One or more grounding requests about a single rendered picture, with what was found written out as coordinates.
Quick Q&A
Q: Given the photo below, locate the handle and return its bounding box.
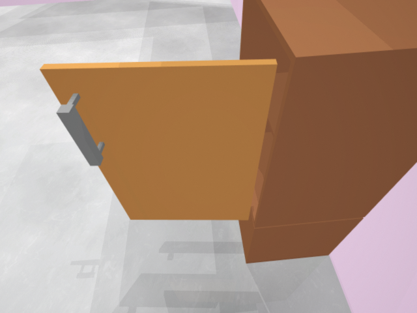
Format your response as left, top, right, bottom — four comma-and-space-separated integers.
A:
56, 93, 105, 166

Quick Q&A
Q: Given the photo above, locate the cupboard door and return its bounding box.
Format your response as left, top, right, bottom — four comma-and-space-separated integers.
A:
40, 59, 278, 220

